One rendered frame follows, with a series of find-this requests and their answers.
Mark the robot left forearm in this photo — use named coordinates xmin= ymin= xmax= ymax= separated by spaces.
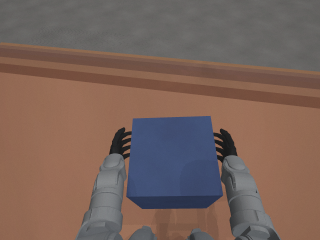
xmin=75 ymin=153 xmax=127 ymax=240

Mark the robot right forearm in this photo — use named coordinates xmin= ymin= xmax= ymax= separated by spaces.
xmin=221 ymin=155 xmax=282 ymax=240

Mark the robot left thigh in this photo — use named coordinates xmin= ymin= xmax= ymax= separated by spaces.
xmin=128 ymin=228 xmax=157 ymax=240

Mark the robot left upper arm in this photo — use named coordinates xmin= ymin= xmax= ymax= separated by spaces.
xmin=77 ymin=230 xmax=123 ymax=240

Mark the robot right hand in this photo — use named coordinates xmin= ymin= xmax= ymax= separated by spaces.
xmin=213 ymin=128 xmax=238 ymax=163

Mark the carton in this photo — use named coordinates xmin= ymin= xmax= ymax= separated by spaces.
xmin=126 ymin=116 xmax=223 ymax=209

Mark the left robot shin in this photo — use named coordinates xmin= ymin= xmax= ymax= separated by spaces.
xmin=142 ymin=225 xmax=152 ymax=231

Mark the robot left hand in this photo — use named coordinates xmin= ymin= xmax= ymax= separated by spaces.
xmin=109 ymin=127 xmax=132 ymax=160

